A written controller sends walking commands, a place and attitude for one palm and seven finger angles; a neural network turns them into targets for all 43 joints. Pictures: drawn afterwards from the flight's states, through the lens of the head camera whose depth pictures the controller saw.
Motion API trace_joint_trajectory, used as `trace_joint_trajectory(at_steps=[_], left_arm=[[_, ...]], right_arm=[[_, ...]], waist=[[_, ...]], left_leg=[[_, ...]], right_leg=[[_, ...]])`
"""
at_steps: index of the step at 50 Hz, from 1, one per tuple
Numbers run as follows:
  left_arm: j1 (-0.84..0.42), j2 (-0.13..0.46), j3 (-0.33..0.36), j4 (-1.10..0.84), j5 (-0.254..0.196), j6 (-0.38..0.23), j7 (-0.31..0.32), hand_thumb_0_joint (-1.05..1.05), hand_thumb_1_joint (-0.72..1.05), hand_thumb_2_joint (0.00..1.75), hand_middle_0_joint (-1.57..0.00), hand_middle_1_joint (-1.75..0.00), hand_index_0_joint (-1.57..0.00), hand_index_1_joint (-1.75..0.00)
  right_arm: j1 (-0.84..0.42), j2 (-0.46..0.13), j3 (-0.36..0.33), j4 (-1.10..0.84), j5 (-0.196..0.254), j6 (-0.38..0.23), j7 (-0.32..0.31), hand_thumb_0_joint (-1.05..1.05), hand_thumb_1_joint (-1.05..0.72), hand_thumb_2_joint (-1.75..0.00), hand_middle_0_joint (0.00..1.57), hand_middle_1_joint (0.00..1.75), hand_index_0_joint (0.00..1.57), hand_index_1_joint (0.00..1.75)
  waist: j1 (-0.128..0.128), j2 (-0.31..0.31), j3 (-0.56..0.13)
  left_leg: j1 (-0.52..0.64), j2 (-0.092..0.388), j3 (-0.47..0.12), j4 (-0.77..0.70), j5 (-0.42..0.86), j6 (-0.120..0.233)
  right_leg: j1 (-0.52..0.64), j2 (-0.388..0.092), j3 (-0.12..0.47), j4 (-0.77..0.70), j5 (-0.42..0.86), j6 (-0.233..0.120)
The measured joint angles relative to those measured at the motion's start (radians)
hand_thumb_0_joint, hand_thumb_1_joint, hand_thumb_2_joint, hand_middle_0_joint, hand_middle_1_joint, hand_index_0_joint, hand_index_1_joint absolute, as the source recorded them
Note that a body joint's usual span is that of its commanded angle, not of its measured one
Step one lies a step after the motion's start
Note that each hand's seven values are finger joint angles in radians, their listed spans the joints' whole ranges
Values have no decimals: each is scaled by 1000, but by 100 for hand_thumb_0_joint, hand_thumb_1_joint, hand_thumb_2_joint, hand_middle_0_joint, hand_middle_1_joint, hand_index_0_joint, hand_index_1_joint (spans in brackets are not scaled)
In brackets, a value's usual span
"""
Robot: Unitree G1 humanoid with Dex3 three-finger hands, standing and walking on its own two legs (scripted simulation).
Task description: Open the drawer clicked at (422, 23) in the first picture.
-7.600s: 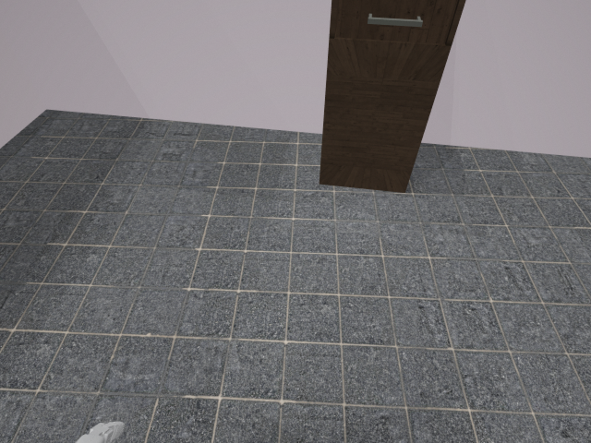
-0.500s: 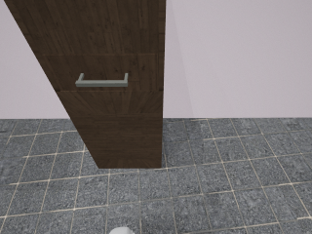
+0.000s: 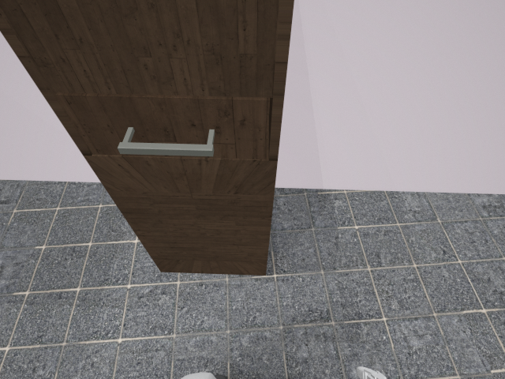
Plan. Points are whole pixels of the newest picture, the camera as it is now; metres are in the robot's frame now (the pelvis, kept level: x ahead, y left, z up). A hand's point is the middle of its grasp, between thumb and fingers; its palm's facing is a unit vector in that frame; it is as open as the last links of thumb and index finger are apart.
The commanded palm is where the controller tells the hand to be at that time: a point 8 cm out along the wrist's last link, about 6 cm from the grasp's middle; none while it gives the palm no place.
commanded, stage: come to a stop and stand still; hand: left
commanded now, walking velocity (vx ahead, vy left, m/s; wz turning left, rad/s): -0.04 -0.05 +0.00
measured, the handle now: (168, 141) +0.51 +0.21 +0.04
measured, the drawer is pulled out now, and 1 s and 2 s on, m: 0.00 0.00 0.00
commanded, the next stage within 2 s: look again from close up in 1.48 s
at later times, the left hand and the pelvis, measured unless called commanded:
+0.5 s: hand out of the picture +0.00 +0.13 -0.14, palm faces +0.10 -0.96 -0.27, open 7.3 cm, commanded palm none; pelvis -0.04 -0.06 +0.01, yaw +2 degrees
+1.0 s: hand out of the picture -0.06 +0.16 -0.17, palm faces +0.08 -0.98 -0.16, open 7.4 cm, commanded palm none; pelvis -0.04 -0.01 +0.01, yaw +2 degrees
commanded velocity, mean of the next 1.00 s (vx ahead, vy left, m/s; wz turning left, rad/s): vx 0.04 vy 0.07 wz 0.00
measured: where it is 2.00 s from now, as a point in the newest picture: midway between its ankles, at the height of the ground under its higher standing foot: outside the picture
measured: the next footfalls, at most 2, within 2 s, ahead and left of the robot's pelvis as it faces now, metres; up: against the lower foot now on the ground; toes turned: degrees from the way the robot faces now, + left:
right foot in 0.14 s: +0.02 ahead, -0.15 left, +0.00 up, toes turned -3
left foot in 0.68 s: -0.05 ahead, +0.11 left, +0.00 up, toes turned +5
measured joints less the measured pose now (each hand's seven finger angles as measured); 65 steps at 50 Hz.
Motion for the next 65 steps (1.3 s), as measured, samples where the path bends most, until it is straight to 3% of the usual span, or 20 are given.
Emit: trace_joint_trajectory(at_steps=[3,6,8,11,15,21,29,34,40,52,65], left_arm=[[-26,22,18,-33,3,3,2,1,91,90,-20,-30,-20,-30],[-29,52,29,-59,7,-10,2,1,91,90,-20,-30,-20,-30],[-27,62,30,-58,15,-23,6,1,91,90,-20,-30,-20,-30],[-20,50,15,-54,19,-22,0,1,91,90,-20,-29,-20,-30],[-14,29,3,-52,15,-25,-8,1,91,90,-20,-30,-20,-30],[-34,12,6,-67,11,-38,-8,1,92,90,-20,-30,-20,-30],[-12,25,17,-44,18,-39,-9,1,91,90,-21,-30,-20,-30],[27,35,17,6,8,-14,-11,1,91,90,-20,-30,-20,-30],[36,57,11,48,9,-4,-13,1,91,90,-20,-30,-20,-30],[12,3,-23,89,-1,-32,-9,1,91,90,-20,-30,-20,-30],[-17,16,-18,84,-4,-39,3,1,92,90,-20,-30,-20,-30]], right_arm=[[-1,-33,-16,-4,-11,17,5,-2,-92,-90,20,30,21,30],[25,-63,-29,6,-13,33,17,-1,-92,-90,20,30,21,30],[47,-82,-37,17,-7,45,25,-1,-91,-90,20,30,21,30],[92,-110,-43,33,-8,68,36,0,-91,-90,20,30,20,30],[135,-126,-38,49,-12,64,48,0,-91,-90,20,30,20,30],[192,-130,-32,56,-16,58,51,0,-91,-90,19,30,20,30],[187,-109,-18,54,-11,52,47,1,-91,-90,19,30,20,30],[173,-91,-3,36,-7,15,43,1,-91,-90,20,30,20,30],[182,-40,17,64,-12,12,26,1,-93,-90,20,30,20,30],[201,-34,34,106,-1,-14,15,1,-92,-90,20,30,20,30],[234,-1,38,139,-1,-19,10,0,-91,-90,20,30,20,30]], waist=[[-12,25,10],[-15,34,-13],[-19,42,-33],[-26,59,-69],[-25,46,-98],[-21,38,-91],[8,19,-68],[7,34,-90],[7,-27,-112],[-15,-3,-91],[-29,12,-81]], left_leg=[[-21,22,-3,10,13,-17],[-49,41,-10,56,4,-45],[-76,47,-33,125,-68,-54],[-97,17,-96,243,-227,-43],[-96,-13,-117,368,-195,-40],[-74,-23,-138,427,-173,-60],[-6,-16,-130,257,-232,-62],[111,0,-125,-20,-110,-41],[129,-32,-118,-31,-111,-35],[171,-27,-111,-59,-122,-25],[199,-17,-112,-62,-141,-32]], right_leg=[[-40,-5,13,26,10,1],[8,-22,2,-139,155,4],[28,-15,-10,-182,175,-25],[49,-3,-29,-207,186,-48],[77,2,-24,-303,247,-60],[78,-3,-47,-382,303,-69],[65,-35,-57,-406,334,-50],[35,-19,-59,-351,316,-17],[44,-43,-35,-340,306,6],[100,-36,-32,-404,315,25],[123,-27,-35,-396,289,20]])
